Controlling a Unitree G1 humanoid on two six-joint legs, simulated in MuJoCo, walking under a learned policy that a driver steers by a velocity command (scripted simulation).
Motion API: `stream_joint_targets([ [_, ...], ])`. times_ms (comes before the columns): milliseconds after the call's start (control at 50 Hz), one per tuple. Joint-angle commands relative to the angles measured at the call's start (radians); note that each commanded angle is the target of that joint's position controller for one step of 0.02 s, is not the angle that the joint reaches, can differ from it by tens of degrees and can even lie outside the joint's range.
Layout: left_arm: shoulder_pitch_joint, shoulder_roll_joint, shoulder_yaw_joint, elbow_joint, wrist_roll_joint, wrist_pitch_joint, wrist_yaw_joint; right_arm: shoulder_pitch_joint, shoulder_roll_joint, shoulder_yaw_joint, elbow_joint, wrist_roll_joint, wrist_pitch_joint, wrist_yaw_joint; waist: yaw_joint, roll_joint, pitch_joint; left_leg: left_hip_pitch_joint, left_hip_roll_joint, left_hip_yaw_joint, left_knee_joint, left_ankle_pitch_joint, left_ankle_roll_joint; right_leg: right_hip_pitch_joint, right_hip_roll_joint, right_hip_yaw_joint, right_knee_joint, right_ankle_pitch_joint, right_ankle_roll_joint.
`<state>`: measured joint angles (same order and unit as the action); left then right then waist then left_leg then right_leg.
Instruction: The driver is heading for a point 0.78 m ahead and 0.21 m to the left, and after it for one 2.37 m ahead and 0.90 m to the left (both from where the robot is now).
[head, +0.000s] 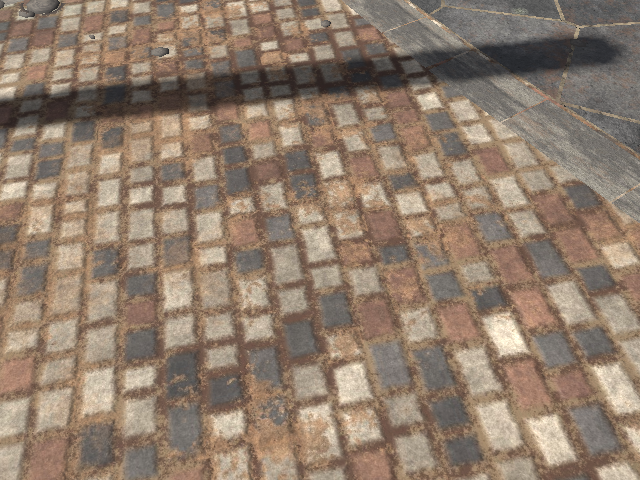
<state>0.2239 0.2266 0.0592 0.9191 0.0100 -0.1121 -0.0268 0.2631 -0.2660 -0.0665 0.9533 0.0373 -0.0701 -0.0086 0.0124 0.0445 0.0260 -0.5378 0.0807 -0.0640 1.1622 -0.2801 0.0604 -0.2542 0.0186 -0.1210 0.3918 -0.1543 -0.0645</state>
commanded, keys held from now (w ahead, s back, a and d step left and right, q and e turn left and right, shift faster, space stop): w+q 0.74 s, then w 0.24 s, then no key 0.02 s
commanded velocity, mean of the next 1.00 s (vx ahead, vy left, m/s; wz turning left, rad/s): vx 0.50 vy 0.00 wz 0.47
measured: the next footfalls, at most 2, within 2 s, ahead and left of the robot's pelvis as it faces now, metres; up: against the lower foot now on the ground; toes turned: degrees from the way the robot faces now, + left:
left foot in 0.40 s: +0.36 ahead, +0.16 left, +0.00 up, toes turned +16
right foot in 0.90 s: +0.74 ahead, +0.10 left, +0.00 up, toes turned +29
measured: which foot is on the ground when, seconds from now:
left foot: up 0.00-0.38, down 0.40-0.90, up 0.92-1.00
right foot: down 0.00-0.42, up 0.44-0.88, down 0.90-1.00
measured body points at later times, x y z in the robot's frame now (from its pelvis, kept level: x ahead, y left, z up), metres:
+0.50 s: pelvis +0.27 +0.07 -0.02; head +0.31 +0.09 +0.43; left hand +0.26 +0.35 -0.15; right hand +0.48 -0.15 -0.13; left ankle +0.32 +0.15 -0.74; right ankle +0.14 -0.10 -0.63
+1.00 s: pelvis +0.56 +0.12 -0.01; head +0.58 +0.13 +0.44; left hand +0.58 +0.43 -0.11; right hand +0.74 -0.10 -0.14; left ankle +0.38 +0.17 -0.66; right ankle +0.67 +0.07 -0.74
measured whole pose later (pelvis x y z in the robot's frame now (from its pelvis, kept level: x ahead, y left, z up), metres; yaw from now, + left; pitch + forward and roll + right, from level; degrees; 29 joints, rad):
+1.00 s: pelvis +0.56 +0.12 -0.01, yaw +30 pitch +2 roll -1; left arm 0.12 0.26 0.06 0.78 0.00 -0.13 -0.03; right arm 0.35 -0.27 -0.06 0.81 0.03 -0.06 -0.01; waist -0.02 0.02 0.01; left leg -0.32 -0.07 -0.13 1.12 -0.46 0.05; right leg -0.40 0.04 -0.02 0.52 -0.16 -0.04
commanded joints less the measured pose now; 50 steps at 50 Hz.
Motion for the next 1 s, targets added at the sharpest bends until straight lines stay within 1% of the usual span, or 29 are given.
stream_joint_targets([
  [20,-0.004,0.106,0.023,-0.026,0.009,-0.023,0.010,0.069,-0.030,-0.020,-0.030,0.000,0.022,-0.006,-0.031,-0.124,-0.020,-0.094,0.058,-0.061,-0.012,0.120,-0.001,0.063,-0.263,0.170,-0.263,0.135,-0.111],
  [100,0.034,0.123,0.027,-0.005,0.012,-0.017,0.034,-0.033,-0.032,-0.029,-0.068,-0.012,0.020,0.002,-0.013,-0.103,0.014,-0.201,0.038,-0.079,-0.188,0.296,-0.017,0.132,-0.263,0.074,-0.277,0.207,-0.098],
  [160,0.052,0.136,0.028,0.000,0.007,-0.010,0.048,-0.120,-0.018,-0.023,-0.099,-0.017,0.016,0.019,0.011,-0.093,0.041,-0.197,0.029,-0.021,-0.335,0.383,-0.018,0.168,-0.261,0.005,-0.289,0.218,-0.081],
  [280,0.148,0.162,0.040,0.033,-0.010,0.027,0.057,-0.287,0.010,-0.005,-0.198,-0.016,0.016,0.059,0.065,-0.074,0.097,-0.275,0.015,0.085,-0.482,0.280,0.011,0.378,-0.322,-0.067,-0.210,0.365,-0.078],
  [300,0.142,0.169,0.043,0.031,-0.014,0.034,0.058,-0.295,0.008,-0.005,-0.213,-0.014,0.016,0.066,0.057,-0.080,0.095,-0.253,0.003,0.111,-0.497,0.237,0.022,0.393,-0.327,-0.083,-0.178,0.443,-0.073],
  [340,0.110,0.199,0.051,0.016,-0.021,0.043,0.063,-0.263,-0.018,-0.017,-0.231,-0.012,0.018,0.074,0.015,-0.120,0.044,-0.115,-0.058,0.181,-0.507,0.143,0.055,0.394,-0.323,-0.117,-0.067,0.773,-0.055],
  [360,0.094,0.216,0.055,0.009,-0.024,0.049,0.067,-0.206,-0.043,-0.029,-0.228,-0.009,0.021,0.075,-0.025,-0.147,-0.001,-0.019,-0.098,0.208,-0.498,0.092,0.076,0.390,-0.321,-0.126,0.031,0.937,-0.046],
  [380,0.072,0.232,0.058,0.001,-0.027,0.055,0.068,-0.096,-0.086,-0.051,-0.210,-0.006,0.022,0.073,-0.091,-0.157,-0.065,0.134,-0.135,0.218,-0.523,0.080,0.105,0.357,-0.308,-0.131,0.189,1.010,-0.032],
  [400,0.047,0.231,0.055,-0.010,-0.033,0.054,0.066,0.065,-0.151,-0.086,-0.170,-0.006,0.023,0.059,-0.179,-0.126,-0.149,0.394,-0.160,0.182,-0.623,0.157,0.147,0.238,-0.262,-0.143,0.422,0.888,0.005],
  [420,0.066,0.157,0.033,-0.039,0.000,0.039,0.060,0.163,-0.246,-0.109,-0.145,-0.011,0.031,0.034,-0.170,0.069,-0.224,0.683,0.045,-0.140,-0.628,0.197,0.212,-0.069,-0.182,-0.128,0.758,0.211,0.047],
  [440,0.128,0.055,0.000,-0.093,-0.010,-0.003,0.041,0.126,-0.291,-0.107,-0.178,-0.020,0.015,0.039,-0.069,0.208,-0.359,0.939,0.262,-0.747,-0.800,0.044,0.422,-0.432,0.036,0.077,1.059,-0.445,0.085],
  [460,-0.011,0.143,0.018,-0.118,-0.049,-0.043,0.026,0.155,-0.203,-0.080,-0.173,-0.028,0.007,0.044,-0.139,0.063,-0.339,0.930,0.244,-0.708,-0.875,0.046,0.358,-0.541,-0.018,0.229,1.083,-0.395,0.053],
  [480,-0.062,0.151,0.020,-0.141,-0.066,-0.057,0.021,0.110,-0.153,-0.068,-0.174,-0.026,-0.002,0.043,-0.117,0.035,-0.217,0.815,0.211,-0.544,-0.872,0.111,0.313,-0.577,-0.061,0.216,1.015,-0.301,0.028],
  [500,-0.060,0.145,0.022,-0.126,-0.048,-0.057,0.029,0.026,-0.121,-0.057,-0.193,-0.018,-0.008,0.045,-0.061,-0.064,-0.137,0.650,0.161,-0.419,-0.877,0.211,0.274,-0.519,-0.108,0.211,0.921,-0.230,0.029],
  [520,-0.047,0.159,0.033,-0.119,-0.024,-0.046,0.036,-0.033,-0.091,-0.046,-0.210,-0.019,-0.011,0.043,-0.025,-0.067,-0.104,0.531,0.126,-0.337,-0.889,0.292,0.252,-0.448,-0.135,0.207,0.840,-0.191,0.040],
  [540,-0.028,0.161,0.039,-0.119,-0.017,-0.029,0.035,-0.053,-0.079,-0.039,-0.223,-0.026,-0.011,0.038,0.002,-0.050,-0.096,0.454,0.103,-0.303,-0.911,0.331,0.246,-0.384,-0.152,0.210,0.803,-0.167,0.052],
  [580,-0.028,0.139,0.039,-0.133,-0.004,-0.006,0.038,-0.042,-0.107,-0.044,-0.225,-0.021,-0.014,0.026,0.018,-0.042,-0.076,0.371,0.081,-0.258,-0.935,0.403,0.249,-0.354,-0.151,0.190,0.715,-0.138,0.087],
  [620,-0.096,0.122,0.033,-0.162,0.005,0.005,0.044,-0.008,-0.142,-0.052,-0.223,-0.021,-0.015,0.011,0.003,-0.029,-0.051,0.327,0.057,-0.213,-0.946,0.444,0.241,-0.373,-0.135,0.170,0.595,-0.049,0.116],
  [720,-0.278,0.089,0.015,-0.221,-0.007,-0.003,0.031,0.065,-0.146,-0.053,-0.216,-0.015,0.001,-0.004,-0.070,0.038,-0.024,0.295,-0.006,-0.176,-0.917,0.304,0.166,-0.304,-0.053,0.154,0.221,0.229,0.119],
  [760,-0.314,0.102,0.015,-0.239,-0.016,-0.009,0.021,0.090,-0.145,-0.052,-0.206,-0.013,0.003,-0.004,-0.087,0.054,-0.025,0.327,0.017,-0.209,-0.897,0.260,0.157,-0.282,-0.039,0.158,0.160,0.258,0.110],
  [820,-0.318,0.132,0.019,-0.250,-0.014,-0.027,0.002,0.123,-0.127,-0.045,-0.188,-0.015,0.008,-0.010,-0.090,0.065,-0.026,0.438,0.073,-0.273,-0.825,0.252,0.148,-0.278,-0.042,0.173,0.101,0.209,0.075],
  [860,-0.265,0.153,0.026,-0.243,-0.014,-0.037,-0.002,0.113,-0.136,-0.047,-0.188,-0.021,0.013,-0.014,-0.056,0.095,-0.030,0.482,0.092,-0.298,-0.769,0.350,0.133,-0.220,-0.033,0.155,0.078,0.123,0.040],
  [880,-0.180,0.174,0.038,-0.219,-0.008,-0.041,0.001,0.095,-0.128,-0.043,-0.195,-0.022,0.014,-0.013,-0.009,0.095,-0.067,0.485,0.058,-0.280,-0.689,0.482,0.115,-0.105,-0.012,0.131,0.040,0.121,0.011],
  [900,-0.048,0.210,0.051,-0.194,0.006,-0.045,0.005,0.076,-0.098,-0.030,-0.210,-0.030,0.012,-0.007,0.053,0.065,-0.175,0.421,0.005,-0.235,-0.507,0.510,0.086,0.111,-0.083,0.189,0.074,0.154,-0.041],
  [920,0.111,0.287,0.071,-0.172,0.020,-0.042,0.010,0.168,-0.048,-0.013,-0.222,-0.029,0.004,-0.005,0.064,-0.117,-0.339,0.135,-0.108,-0.139,-0.169,0.264,0.018,0.490,-0.285,0.484,0.091,0.120,-0.169],
  [940,0.189,0.281,0.076,-0.123,0.001,-0.030,-0.005,0.263,-0.033,-0.001,-0.207,-0.006,-0.007,-0.003,0.049,-0.365,-0.399,-0.118,-0.183,-0.110,0.061,-0.299,-0.020,0.641,-0.420,0.858,-0.053,-0.122,-0.264],
  [960,0.160,0.197,0.053,-0.133,-0.025,-0.026,-0.006,0.178,-0.122,-0.017,-0.207,0.005,-0.009,-0.002,0.073,-0.240,-0.261,-0.235,-0.125,-0.150,0.158,-0.267,-0.013,0.559,-0.399,0.845,-0.091,-0.326,-0.223],
  [980,0.085,0.160,0.039,-0.147,-0.025,-0.015,-0.003,0.066,-0.145,-0.022,-0.232,-0.002,-0.010,-0.001,0.073,-0.143,-0.133,-0.257,-0.082,-0.110,0.154,-0.174,-0.010,0.411,-0.361,0.703,-0.113,-0.308,-0.181],
  [1000,0.014,0.145,0.028,-0.160,-0.011,-0.007,-0.002,0.003,-0.135,-0.021,-0.248,-0.019,-0.011,-0.002,0.045,-0.088,-0.048,-0.218,-0.048,-0.070,0.104,-0.108,-0.015,0.257,-0.323,0.591,-0.135,-0.119,-0.169],
])
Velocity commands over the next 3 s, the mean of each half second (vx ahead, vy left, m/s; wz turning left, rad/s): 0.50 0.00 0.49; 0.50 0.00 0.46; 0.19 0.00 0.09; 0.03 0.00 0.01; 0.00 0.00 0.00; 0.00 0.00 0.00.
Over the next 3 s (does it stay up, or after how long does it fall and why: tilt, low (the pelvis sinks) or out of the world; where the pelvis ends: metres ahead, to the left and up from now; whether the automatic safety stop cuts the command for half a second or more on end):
stays up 0.70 0.21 -0.01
